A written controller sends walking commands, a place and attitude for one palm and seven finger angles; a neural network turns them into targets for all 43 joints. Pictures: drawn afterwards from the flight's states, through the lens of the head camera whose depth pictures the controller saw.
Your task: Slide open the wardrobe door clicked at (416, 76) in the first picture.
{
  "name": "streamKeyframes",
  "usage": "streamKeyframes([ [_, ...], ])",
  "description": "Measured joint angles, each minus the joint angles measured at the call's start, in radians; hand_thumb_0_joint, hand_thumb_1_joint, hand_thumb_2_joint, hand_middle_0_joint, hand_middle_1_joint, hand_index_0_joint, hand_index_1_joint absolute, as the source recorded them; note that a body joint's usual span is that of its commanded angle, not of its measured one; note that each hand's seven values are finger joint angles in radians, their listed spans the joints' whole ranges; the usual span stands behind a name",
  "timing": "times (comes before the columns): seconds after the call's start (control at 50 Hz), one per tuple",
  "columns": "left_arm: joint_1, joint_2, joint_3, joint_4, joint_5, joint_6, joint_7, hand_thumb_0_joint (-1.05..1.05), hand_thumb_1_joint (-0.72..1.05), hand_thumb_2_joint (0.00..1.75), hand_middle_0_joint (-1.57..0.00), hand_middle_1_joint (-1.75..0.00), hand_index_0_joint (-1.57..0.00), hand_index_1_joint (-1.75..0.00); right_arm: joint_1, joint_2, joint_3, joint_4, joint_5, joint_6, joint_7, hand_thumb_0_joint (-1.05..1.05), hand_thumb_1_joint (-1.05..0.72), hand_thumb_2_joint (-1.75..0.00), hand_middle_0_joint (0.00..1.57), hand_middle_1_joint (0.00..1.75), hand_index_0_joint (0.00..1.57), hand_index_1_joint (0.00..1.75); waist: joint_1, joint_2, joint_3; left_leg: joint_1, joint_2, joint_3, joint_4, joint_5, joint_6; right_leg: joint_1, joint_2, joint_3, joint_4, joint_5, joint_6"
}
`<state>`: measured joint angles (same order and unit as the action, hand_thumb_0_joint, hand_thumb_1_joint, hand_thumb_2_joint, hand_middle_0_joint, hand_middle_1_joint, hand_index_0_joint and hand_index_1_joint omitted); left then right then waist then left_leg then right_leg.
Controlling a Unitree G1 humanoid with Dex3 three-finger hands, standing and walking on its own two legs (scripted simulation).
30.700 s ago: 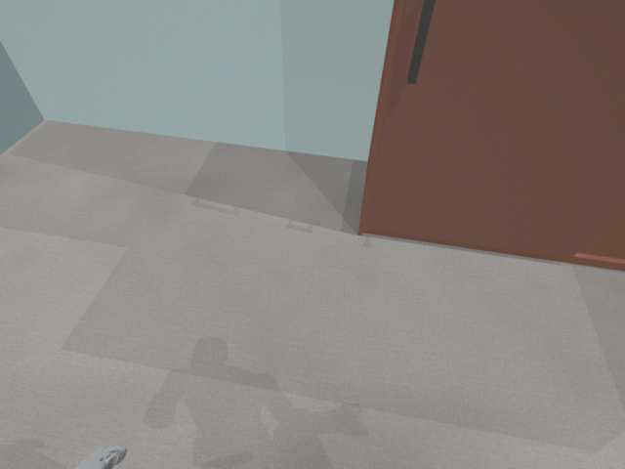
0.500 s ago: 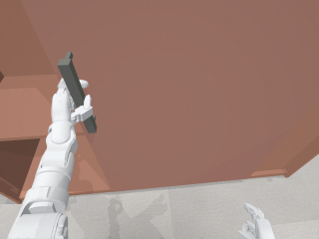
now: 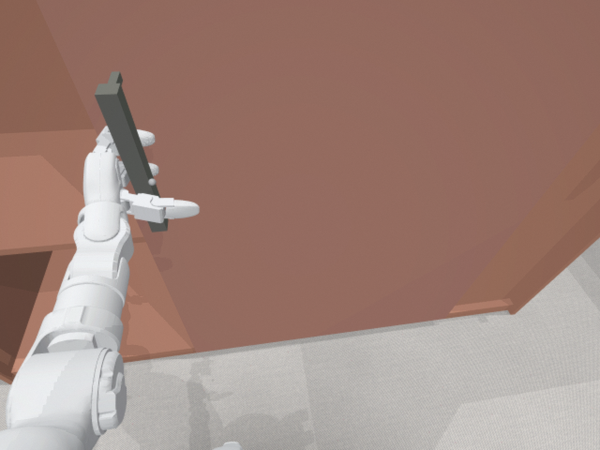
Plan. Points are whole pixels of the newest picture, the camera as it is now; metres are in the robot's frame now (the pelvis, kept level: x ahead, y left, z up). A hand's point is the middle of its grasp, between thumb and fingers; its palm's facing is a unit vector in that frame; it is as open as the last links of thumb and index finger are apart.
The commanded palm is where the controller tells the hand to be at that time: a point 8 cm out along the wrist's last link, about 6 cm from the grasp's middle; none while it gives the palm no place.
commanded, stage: loosen the grip on the handle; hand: left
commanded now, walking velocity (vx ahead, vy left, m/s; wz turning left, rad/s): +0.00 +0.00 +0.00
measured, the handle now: (140, 160) +0.49 +0.25 +0.11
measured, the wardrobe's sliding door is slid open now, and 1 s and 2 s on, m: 0.55 0.55 0.55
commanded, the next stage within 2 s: slip the hand off the handle in 0.16 s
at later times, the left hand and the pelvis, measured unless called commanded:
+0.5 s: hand (144, 177) +0.45 +0.23 +0.12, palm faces +0.28 -0.95 -0.14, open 14.0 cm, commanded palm +0.40 +0.29 +0.12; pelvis +0.04 +0.00 +0.00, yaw -2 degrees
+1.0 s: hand (83, 199) +0.41 +0.30 +0.11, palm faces +0.30 -0.94 -0.14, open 14.6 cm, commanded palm +0.36 +0.33 +0.12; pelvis +0.05 +0.01 +0.00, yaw -2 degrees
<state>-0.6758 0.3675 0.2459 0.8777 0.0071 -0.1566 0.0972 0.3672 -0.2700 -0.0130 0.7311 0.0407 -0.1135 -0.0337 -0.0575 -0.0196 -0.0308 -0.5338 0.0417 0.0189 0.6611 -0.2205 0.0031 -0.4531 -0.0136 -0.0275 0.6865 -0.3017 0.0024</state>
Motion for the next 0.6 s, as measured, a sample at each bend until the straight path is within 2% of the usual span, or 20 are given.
streamKeyframes([
  [0.06, 0.040, 0.011, 0.042, -0.026, -0.004, -0.009, 0.004, -0.01, -0.44, 0.26, -0.34, -1.27, -0.31, -1.29, 0.002, 0.001, 0.008, -0.008, -0.005, -0.004, -0.007, 0.01, -0.91, -0.90, 0.20, 0.30, 0.20, 0.30, -0.004, 0.006, -0.011, 0.002, -0.007, -0.010, 0.002, 0.014, 0.003, -0.008, 0.015, 0.025, 0.001, 0.004, 0.002],
  [0.16, 0.081, -0.004, 0.018, -0.071, -0.014, -0.020, 0.025, -0.01, -0.51, 0.22, -0.30, -1.22, -0.29, -1.22, 0.011, 0.014, 0.017, -0.018, -0.007, -0.024, -0.011, 0.01, -0.91, -0.90, 0.20, 0.30, 0.20, 0.30, 0.001, 0.017, -0.017, 0.013, -0.014, -0.020, 0.019, -0.010, 0.002, 0.007, 0.020, 0.033, 0.004, -0.010, 0.004],
  [0.28, 0.117, -0.044, 0.001, -0.140, -0.016, -0.003, 0.035, -0.01, -0.54, 0.21, -0.30, -1.21, -0.28, -1.20, -0.013, 0.024, 0.029, -0.024, -0.014, -0.036, -0.016, 0.01, -0.91, -0.90, 0.20, 0.30, 0.20, 0.30, 0.023, 0.029, -0.018, 0.023, -0.020, -0.030, 0.022, -0.022, -0.004, 0.028, 0.015, 0.024, -0.004, -0.025, 0.007],
  [0.44, 0.164, -0.040, 0.016, -0.206, -0.026, 0.021, -0.031, -0.01, -0.55, 0.20, -0.36, -1.23, -0.34, -1.23, -0.073, 0.030, 0.040, -0.053, -0.018, -0.012, -0.031, 0.01, -0.91, -0.90, 0.20, 0.30, 0.20, 0.30, 0.044, 0.028, -0.035, 0.036, -0.020, -0.031, 0.014, -0.040, -0.006, 0.044, 0.015, 0.023, -0.020, -0.039, 0.006],
  [0.6, 0.249, -0.004, 0.097, -0.259, -0.052, 0.085, -0.068, -0.01, -0.55, 0.20, -0.34, -1.20, -0.36, -1.22, -0.089, 0.026, 0.036, -0.092, -0.012, 0.020, -0.046, 0.01, -0.91, -0.90, 0.20, 0.30, 0.20, 0.30, 0.049, 0.024, -0.050, 0.067, -0.012, -0.024, 0.001, -0.057, -0.010, 0.073, 0.022, 0.030, -0.038, -0.049, 0.002],
])
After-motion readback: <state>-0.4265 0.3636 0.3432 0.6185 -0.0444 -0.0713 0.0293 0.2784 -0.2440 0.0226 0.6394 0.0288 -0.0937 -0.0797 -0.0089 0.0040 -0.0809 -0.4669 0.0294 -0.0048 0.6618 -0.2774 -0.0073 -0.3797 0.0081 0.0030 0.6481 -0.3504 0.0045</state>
